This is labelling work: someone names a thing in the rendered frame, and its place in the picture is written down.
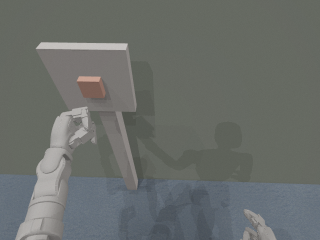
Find panel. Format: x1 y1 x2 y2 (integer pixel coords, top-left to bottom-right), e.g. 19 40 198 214
36 42 138 190

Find right robot hand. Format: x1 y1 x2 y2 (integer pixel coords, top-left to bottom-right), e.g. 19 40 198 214
240 209 277 240

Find left robot hand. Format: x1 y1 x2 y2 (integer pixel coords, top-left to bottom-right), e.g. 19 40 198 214
50 106 97 155

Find button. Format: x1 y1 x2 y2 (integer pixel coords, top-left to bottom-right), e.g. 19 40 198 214
77 76 106 98

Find robot left forearm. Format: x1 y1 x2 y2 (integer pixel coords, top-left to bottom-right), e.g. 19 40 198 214
15 147 73 240

